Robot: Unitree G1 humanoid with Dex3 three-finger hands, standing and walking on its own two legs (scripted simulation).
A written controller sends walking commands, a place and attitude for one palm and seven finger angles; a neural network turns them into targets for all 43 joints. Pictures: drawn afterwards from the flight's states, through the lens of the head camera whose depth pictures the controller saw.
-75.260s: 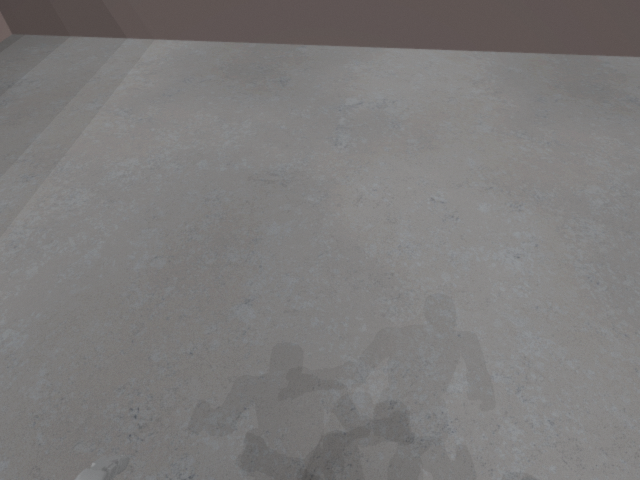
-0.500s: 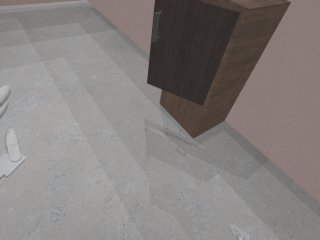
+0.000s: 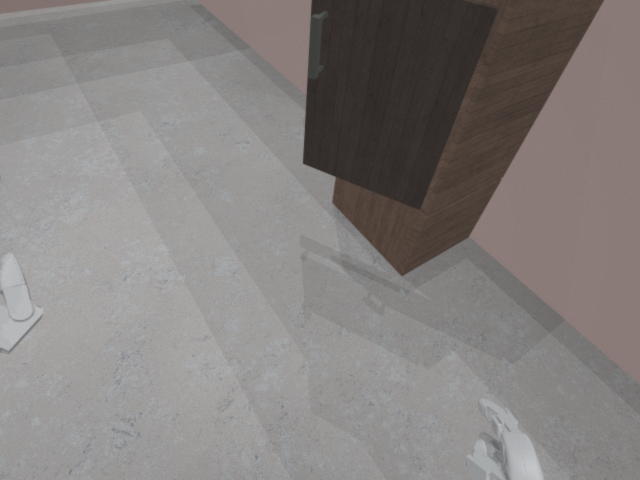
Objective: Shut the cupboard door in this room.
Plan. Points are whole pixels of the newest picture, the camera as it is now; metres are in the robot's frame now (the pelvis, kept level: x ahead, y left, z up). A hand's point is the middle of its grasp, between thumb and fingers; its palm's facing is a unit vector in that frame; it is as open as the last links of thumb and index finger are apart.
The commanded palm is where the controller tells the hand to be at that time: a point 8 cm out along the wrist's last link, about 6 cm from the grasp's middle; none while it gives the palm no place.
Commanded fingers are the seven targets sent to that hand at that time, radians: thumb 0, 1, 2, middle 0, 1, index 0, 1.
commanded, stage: stop stepping back and stand still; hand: left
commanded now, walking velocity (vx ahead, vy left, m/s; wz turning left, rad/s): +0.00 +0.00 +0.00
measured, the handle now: (318, 45) +1.10 +0.07 +0.03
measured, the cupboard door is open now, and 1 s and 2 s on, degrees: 28 28 28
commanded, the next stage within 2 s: let the arm hang, fingers relaxed in 0.30 s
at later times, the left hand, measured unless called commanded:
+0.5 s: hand (101, 360) +0.22 +0.25 +0.06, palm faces +0.20 -0.85 -0.48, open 7.4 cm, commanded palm none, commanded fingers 0.00 0.90 0.90 -0.20 -0.30 -0.20 -0.30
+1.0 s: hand out of the picture -0.07 +0.22 -0.16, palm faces +0.02 -0.97 -0.24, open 7.3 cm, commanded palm none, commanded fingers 0.00 0.90 0.90 -0.20 -0.30 -0.20 -0.30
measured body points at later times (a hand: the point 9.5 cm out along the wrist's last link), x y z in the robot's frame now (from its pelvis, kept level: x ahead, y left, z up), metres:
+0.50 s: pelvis +0.00 +0.01 +0.00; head +0.00 -0.02 +0.45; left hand +0.20 +0.30 +0.09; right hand +0.16 -0.25 -0.10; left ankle +0.03 +0.12 -0.73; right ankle -0.05 -0.10 -0.73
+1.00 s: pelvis -0.03 +0.03 +0.01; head -0.01 +0.02 +0.46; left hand -0.07 +0.27 -0.14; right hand -0.04 -0.20 -0.14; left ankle +0.03 +0.12 -0.73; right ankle -0.06 -0.10 -0.73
